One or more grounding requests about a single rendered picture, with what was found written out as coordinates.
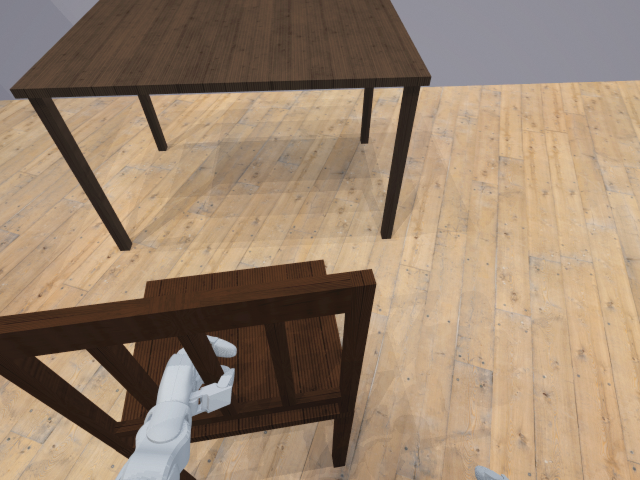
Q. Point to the table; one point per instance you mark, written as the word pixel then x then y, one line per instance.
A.
pixel 143 47

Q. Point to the robot left forearm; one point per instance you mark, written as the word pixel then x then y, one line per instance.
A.
pixel 162 444

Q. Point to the robot left hand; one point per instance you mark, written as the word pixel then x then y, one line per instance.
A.
pixel 181 378

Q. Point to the chair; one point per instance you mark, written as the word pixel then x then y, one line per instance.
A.
pixel 290 368

